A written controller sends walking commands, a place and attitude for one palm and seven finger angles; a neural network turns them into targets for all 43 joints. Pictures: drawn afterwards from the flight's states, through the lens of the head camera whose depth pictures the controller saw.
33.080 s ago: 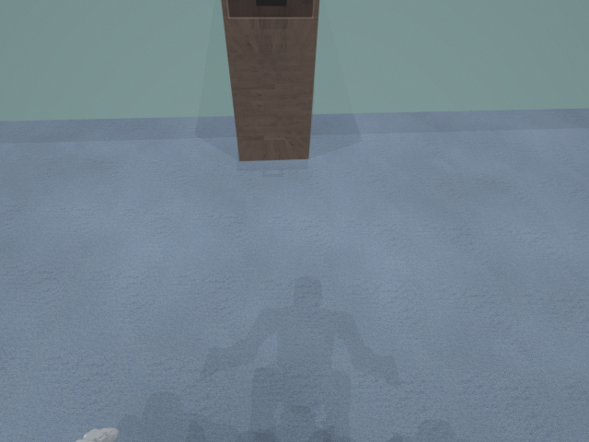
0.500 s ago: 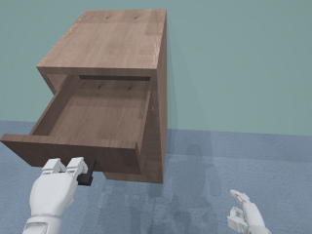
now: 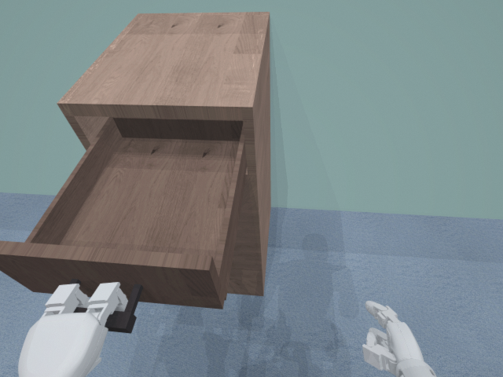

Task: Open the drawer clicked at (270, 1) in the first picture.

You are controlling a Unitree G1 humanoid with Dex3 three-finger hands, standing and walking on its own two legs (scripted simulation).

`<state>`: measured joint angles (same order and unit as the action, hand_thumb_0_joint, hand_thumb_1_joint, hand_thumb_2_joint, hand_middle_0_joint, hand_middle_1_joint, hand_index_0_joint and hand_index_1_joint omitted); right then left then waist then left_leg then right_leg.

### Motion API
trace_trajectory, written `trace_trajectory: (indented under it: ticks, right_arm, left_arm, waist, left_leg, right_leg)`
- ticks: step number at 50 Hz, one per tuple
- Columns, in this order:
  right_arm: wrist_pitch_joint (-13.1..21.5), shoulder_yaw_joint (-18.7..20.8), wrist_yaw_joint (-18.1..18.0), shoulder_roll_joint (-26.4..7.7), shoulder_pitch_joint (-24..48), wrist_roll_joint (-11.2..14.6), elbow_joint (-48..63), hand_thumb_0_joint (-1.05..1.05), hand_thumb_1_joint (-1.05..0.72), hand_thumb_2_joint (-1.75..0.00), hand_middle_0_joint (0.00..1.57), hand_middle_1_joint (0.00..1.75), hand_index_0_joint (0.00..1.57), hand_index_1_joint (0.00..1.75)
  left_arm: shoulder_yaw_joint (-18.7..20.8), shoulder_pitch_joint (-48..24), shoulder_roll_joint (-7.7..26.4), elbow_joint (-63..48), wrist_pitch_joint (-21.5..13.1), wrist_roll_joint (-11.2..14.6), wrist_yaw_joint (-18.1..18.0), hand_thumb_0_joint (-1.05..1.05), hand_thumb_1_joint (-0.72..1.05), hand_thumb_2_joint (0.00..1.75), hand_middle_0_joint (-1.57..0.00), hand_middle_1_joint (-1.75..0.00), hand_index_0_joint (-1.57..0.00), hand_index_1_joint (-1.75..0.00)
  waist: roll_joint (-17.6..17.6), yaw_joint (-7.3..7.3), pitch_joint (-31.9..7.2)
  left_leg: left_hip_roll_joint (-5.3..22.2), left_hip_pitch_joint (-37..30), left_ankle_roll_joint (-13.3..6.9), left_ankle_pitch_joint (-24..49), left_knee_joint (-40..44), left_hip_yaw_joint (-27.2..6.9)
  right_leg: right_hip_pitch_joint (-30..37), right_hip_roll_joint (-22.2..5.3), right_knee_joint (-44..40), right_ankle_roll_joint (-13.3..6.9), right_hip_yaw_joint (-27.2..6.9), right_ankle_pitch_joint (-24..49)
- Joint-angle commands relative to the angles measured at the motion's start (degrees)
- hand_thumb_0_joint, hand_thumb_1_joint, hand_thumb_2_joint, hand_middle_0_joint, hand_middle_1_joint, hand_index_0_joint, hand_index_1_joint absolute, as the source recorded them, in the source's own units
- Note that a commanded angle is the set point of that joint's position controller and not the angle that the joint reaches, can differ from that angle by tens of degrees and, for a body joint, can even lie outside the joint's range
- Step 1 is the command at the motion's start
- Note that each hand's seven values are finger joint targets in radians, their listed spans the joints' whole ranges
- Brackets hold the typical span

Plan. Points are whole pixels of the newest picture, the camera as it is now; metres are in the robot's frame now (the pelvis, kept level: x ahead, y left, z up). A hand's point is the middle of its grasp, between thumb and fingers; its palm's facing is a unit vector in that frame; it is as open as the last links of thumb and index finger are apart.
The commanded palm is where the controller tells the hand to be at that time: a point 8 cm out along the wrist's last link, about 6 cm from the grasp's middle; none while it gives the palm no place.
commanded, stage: pull the drawer open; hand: left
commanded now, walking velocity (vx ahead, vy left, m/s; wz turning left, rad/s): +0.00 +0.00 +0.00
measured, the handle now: (98, 303) +0.20 +0.25 +0.05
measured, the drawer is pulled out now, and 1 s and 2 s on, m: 0.30 0.30 0.29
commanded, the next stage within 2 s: open the thumb to release the handle in 0.14 s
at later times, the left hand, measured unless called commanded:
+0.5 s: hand (92, 347) +0.15 +0.24 +0.04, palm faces +0.05 -0.07 -1.00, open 7.2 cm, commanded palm +0.10 +0.25 +0.09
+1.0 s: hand (94, 347) +0.15 +0.24 +0.03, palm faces +0.04 -0.07 -1.00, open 13.8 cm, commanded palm +0.12 +0.25 +0.08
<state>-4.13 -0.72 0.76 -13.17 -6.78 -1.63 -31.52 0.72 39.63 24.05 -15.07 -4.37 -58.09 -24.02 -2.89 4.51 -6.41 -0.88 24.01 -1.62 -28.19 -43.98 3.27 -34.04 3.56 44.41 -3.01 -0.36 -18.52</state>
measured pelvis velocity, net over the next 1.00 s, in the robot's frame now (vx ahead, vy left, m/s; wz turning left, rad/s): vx -0.02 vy -0.01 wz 0.04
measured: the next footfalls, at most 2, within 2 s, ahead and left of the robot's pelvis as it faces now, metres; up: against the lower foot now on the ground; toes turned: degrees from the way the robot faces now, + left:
none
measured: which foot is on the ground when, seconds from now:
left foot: down 0.00-1.00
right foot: down 0.00-1.00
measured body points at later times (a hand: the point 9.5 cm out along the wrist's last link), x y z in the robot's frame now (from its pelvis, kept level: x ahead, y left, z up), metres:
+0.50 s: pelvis -0.01 +0.00 +0.00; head +0.01 -0.03 +0.44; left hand +0.14 +0.24 +0.09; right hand +0.20 -0.21 -0.10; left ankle -0.06 +0.10 -0.71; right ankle +0.04 -0.09 -0.71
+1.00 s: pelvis -0.02 -0.01 +0.00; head +0.01 -0.03 +0.45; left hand +0.14 +0.24 +0.08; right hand +0.20 -0.22 -0.10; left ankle -0.06 +0.10 -0.71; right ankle +0.04 -0.09 -0.71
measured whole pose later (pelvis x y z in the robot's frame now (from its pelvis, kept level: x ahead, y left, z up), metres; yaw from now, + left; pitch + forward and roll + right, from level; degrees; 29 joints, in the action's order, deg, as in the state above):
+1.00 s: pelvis -0.02 -0.01 +0.00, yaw +2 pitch +7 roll +1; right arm -3.4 0.3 -1.2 -13.9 -7.0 -2.2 -33.2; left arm -0.5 29.6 22.6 -9.7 -4.2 -59.7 -22.7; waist -2.6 5.3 -4.7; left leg -1.8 24.7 -1.4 -26.5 -44.4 1.3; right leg -33.6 2.3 44.1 -3.3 1.4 -17.2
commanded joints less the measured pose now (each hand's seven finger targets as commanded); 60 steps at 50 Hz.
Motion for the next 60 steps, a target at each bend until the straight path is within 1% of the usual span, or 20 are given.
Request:
trace_trajectory:
  ticks: [1, 4, 11, 12, 13, 14, 16, 18, 21, 23, 32, 38, 41, 42, 45, 51, 54, 55, 58, 60]
  right_arm:
    - [2.23, 2.41, -0.72, -6.40, 7.21, 0.07, 9.93, 0.00, -0.90, -0.90, 0.20, 0.30, 0.20, 0.30]
    - [2.15, 2.36, -0.30, -6.29, 7.13, 0.21, 10.20, 0.00, -0.90, -0.90, 0.20, 0.30, 0.20, 0.30]
    - [1.70, 2.86, -0.02, -6.71, 6.77, -0.14, 10.51, 0.00, -0.90, -0.90, 0.20, 0.30, 0.20, 0.30]
    - [1.19, 2.90, -0.10, -7.28, 7.38, -1.08, 8.65, 0.00, -0.90, -0.90, 0.20, 0.30, 0.20, 0.30]
    - [1.98, 3.80, -0.51, -6.33, 6.13, -1.22, 9.62, 0.00, -0.90, -0.90, 0.20, 0.30, 0.20, 0.30]
    - [2.50, 3.86, -0.76, -6.05, 5.59, -0.96, 9.18, 0.00, -0.90, -0.90, 0.20, 0.30, 0.20, 0.30]
    - [2.41, 3.81, -0.73, -6.28, 5.28, -0.74, 9.40, 0.00, -0.90, -0.90, 0.20, 0.30, 0.20, 0.30]
    - [2.43, 3.76, -0.79, -6.16, 5.96, -0.56, 9.23, 0.00, -0.90, -0.90, 0.20, 0.30, 0.20, 0.30]
    - [2.47, 3.07, -1.25, -6.10, 6.53, -0.21, 9.28, 0.00, -0.90, -0.90, 0.20, 0.30, 0.20, 0.30]
    - [2.44, 2.76, -1.45, -5.96, 7.28, -0.17, 9.29, 0.00, -0.90, -0.90, 0.20, 0.30, 0.20, 0.30]
    - [3.06, 1.89, -2.18, -5.60, 7.25, -0.33, 9.33, 0.00, -0.90, -0.90, 0.20, 0.30, 0.20, 0.30]
    - [3.18, 2.24, -2.07, -5.42, 7.13, -0.44, 8.87, 0.00, -0.90, -0.90, 0.20, 0.30, 0.20, 0.30]
    - [3.24, 2.36, -2.22, -5.58, 7.11, -0.50, 8.70, 0.00, -0.90, -0.90, 0.20, 0.30, 0.20, 0.30]
    - [3.31, 2.20, -1.93, -5.31, 6.99, -0.86, 8.20, 0.00, -0.90, -0.90, 0.20, 0.30, 0.20, 0.30]
    - [3.51, 2.81, -2.12, -5.52, 6.96, -0.69, 8.11, 0.00, -0.90, -0.90, 0.20, 0.30, 0.20, 0.30]
    - [3.31, 2.65, -3.14, -5.30, 7.75, -0.62, 7.15, 0.00, -0.90, -0.90, 0.20, 0.30, 0.20, 0.30]
    - [3.23, 2.36, -3.53, -5.11, 7.99, -0.42, 6.89, 0.00, -0.90, -0.90, 0.20, 0.30, 0.20, 0.30]
    - [3.16, 2.51, -3.66, -5.26, 8.13, -0.25, 6.43, 0.00, -0.90, -0.90, 0.20, 0.30, 0.20, 0.30]
    - [3.17, 2.45, -3.65, -4.99, 8.49, -0.18, 6.82, 0.00, -0.90, -0.90, 0.20, 0.30, 0.20, 0.30]
    - [3.32, 2.48, -3.75, -4.82, 8.56, -0.38, 6.82, 0.00, -0.90, -0.90, 0.20, 0.30, 0.20, 0.30]
  left_arm:
    - [13.19, 9.99, 10.51, -10.24, 1.55, 1.82, -4.21, 0.00, 0.90, 0.90, -0.40, -1.35, -0.40, -1.35]
    - [12.33, 12.99, 9.30, -11.24, 1.27, 1.96, -4.66, 0.00, 0.90, 0.90, -0.40, -1.35, -0.40, -1.35]
    - [13.13, 13.70, 9.62, -11.69, 1.41, 1.77, -5.92, 0.00, 0.90, 0.90, -0.40, -1.35, -0.40, -1.35]
    - [8.20, -6.06, 7.41, -12.97, 1.35, 0.07, -5.65, 0.00, 0.90, 0.90, -0.40, -1.35, -0.40, -1.35]
    - [10.65, -4.15, 8.02, -12.05, 0.91, 0.06, -5.97, 0.00, 0.83, 0.87, -0.40, -1.34, -0.40, -1.34]
    - [11.30, 0.86, 8.22, -8.89, 0.88, -0.03, -6.10, 0.00, 0.76, 0.84, -0.39, -1.34, -0.39, -1.34]
    - [10.86, 0.18, 8.63, -9.75, 1.08, -0.02, -5.82, 0.00, 0.62, 0.78, -0.38, -1.32, -0.38, -1.32]
    - [8.17, -1.70, 6.80, -10.22, 1.63, 0.04, -5.07, 0.00, 0.48, 0.72, -0.37, -1.30, -0.37, -1.30]
    - [9.28, -0.76, 8.49, -8.29, 2.48, 0.16, -3.93, 0.00, 0.27, 0.63, -0.35, -1.28, -0.35, -1.28]
    - [7.63, -2.91, 7.42, -8.70, 2.84, 0.16, -2.94, 0.00, 0.13, 0.57, -0.35, -1.27, -0.35, -1.27]
    - [9.51, -4.90, 9.49, -6.93, 1.77, 0.04, -0.67, 0.00, -0.50, 0.30, -0.30, -1.20, -0.30, -1.20]
    - [8.40, -6.56, 8.35, -6.98, 0.94, -0.03, -0.60, 0.00, -0.50, 0.30, -0.30, -1.20, -0.30, -1.20]
    - [9.92, -6.57, 9.66, -6.09, 0.81, 0.03, -0.80, 0.00, -0.50, 0.30, -0.30, -1.20, -0.30, -1.20]
    - [5.40, -8.77, 5.53, -4.08, 0.85, -0.43, -0.52, 0.00, -0.50, 0.30, -0.30, -1.20, -0.30, -1.20]
    - [7.42, -10.78, 8.01, -4.59, 0.50, -0.83, -0.88, 0.00, -0.50, 0.30, -0.30, -1.20, -0.30, -1.20]
    - [8.22, -17.18, 10.09, -2.15, 1.54, -1.50, -0.91, 0.00, -0.50, 0.30, -0.30, -1.20, -0.30, -1.20]
    - [6.00, -21.01, 8.37, -0.76, 2.11, -1.03, -0.35, 0.00, -0.50, 0.30, -0.30, -1.20, -0.30, -1.20]
    - [7.14, -22.96, 9.92, -0.63, 2.00, -1.04, -0.30, 0.00, -0.50, 0.30, -0.30, -1.20, -0.30, -1.20]
    - [5.08, -24.55, 8.45, -2.75, 2.28, -0.85, 0.14, 0.00, -0.50, 0.30, -0.30, -1.20, -0.30, -1.20]
    - [5.79, -24.65, 9.59, -4.44, 2.32, -0.94, 0.33, 0.00, -0.50, 0.30, -0.30, -1.20, -0.30, -1.20]
  waist:
    - [1.89, 3.20, -7.39]
    - [-0.82, 3.43, -7.27]
    - [-0.10, 3.17, -8.40]
    - [0.59, -1.95, -5.61]
    - [-0.38, 0.42, -7.43]
    - [-0.35, 1.35, -9.15]
    - [0.21, 1.10, -10.94]
    - [-0.28, 0.92, -9.59]
    - [2.95, 1.52, -8.27]
    - [2.23, 1.39, -6.22]
    - [2.76, 1.91, -4.60]
    - [0.71, 1.58, -4.79]
    - [2.66, 1.70, -5.33]
    - [3.47, 0.47, -4.10]
    - [2.47, 1.13, -6.39]
    - [3.01, 0.73, -6.48]
    - [2.11, -0.04, -4.93]
    - [2.60, -0.08, -5.07]
    - [0.98, 0.12, -6.94]
    - [0.54, 0.71, -8.44]
  left_leg:
    - [-0.25, 4.19, 1.80, 21.34, 5.29, -3.44]
    - [-0.29, 4.29, 1.89, 22.50, 5.07, -3.38]
    - [-0.14, 4.40, 1.95, 22.64, 4.34, -3.57]
    - [-1.04, 4.55, 1.41, 18.98, 3.28, -4.57]
    - [-0.66, 3.72, 1.20, 18.65, 3.55, -4.51]
    - [-0.84, 3.08, 1.25, 19.69, 3.14, -4.17]
    - [-0.86, 2.02, 1.95, 22.02, 3.01, -4.38]
    - [-0.89, 2.32, 1.98, 21.63, 3.33, -4.43]
    - [-0.87, 3.60, 1.70, 19.22, 4.25, -4.38]
    - [-1.07, 4.38, 1.35, 16.39, 5.08, -4.27]
    - [-1.35, 4.61, 0.75, 11.77, 6.57, -3.92]
    - [-1.45, 3.82, 0.99, 12.59, 6.85, -3.93]
    - [-1.38, 3.76, 0.96, 13.10, 6.73, -4.03]
    - [-1.64, 4.59, 0.82, 12.34, 6.31, -4.19]
    - [-1.70, 4.35, 0.72, 11.81, 6.05, -4.06]
    - [-1.83, 4.33, 0.57, 10.43, 6.26, -4.05]
    - [-1.93, 4.78, 0.45, 9.60, 6.50, -4.15]
    - [-1.80, 4.60, 0.55, 9.42, 6.82, -4.38]
    - [-1.77, 2.74, 0.59, 10.22, 7.44, -4.26]
    - [-1.76, 1.41, 0.56, 11.48, 7.82, -4.34]
  right_leg:
    - [14.90, -2.39, -5.86, 0.36, -5.99, 17.69]
    - [14.46, -2.31, -5.17, 0.13, -5.91, 18.09]
    - [13.01, -2.08, -4.46, 0.14, -5.43, 16.69]
    - [7.19, -1.94, -4.16, 0.01, -4.75, 13.91]
    - [8.43, -2.08, -4.09, -0.04, -4.21, 11.89]
    - [9.80, -1.82, -3.90, -0.13, -4.24, 13.08]
    - [9.90, -1.79, -3.60, -0.20, -4.43, 14.41]
    - [9.75, -1.93, -3.57, -0.12, -3.58, 13.65]
    - [11.64, -2.07, -4.83, 0.05, -4.14, 13.09]
    - [11.84, -2.38, -5.59, 0.03, -4.06, 11.08]
    - [13.15, -2.69, -8.57, 0.37, -5.60, 5.87]
    - [12.96, -2.65, -8.53, 0.13, -4.88, 6.82]
    - [13.46, -2.56, -8.85, 0.30, -5.31, 7.56]
    - [11.57, -2.72, -8.17, 0.44, -4.33, 6.77]
    - [12.24, -2.69, -8.04, 0.26, -4.63, 6.13]
    - [12.72, -2.94, -9.01, 0.46, -5.18, 4.62]
    - [11.86, -3.14, -9.21, 0.61, -4.47, 3.54]
    - [11.85, -2.97, -9.31, 0.47, -4.40, 2.90]
    - [12.86, -3.11, -9.66, 0.49, -3.98, 3.06]
    - [14.14, -3.04, -9.76, 0.38, -3.93, 3.92]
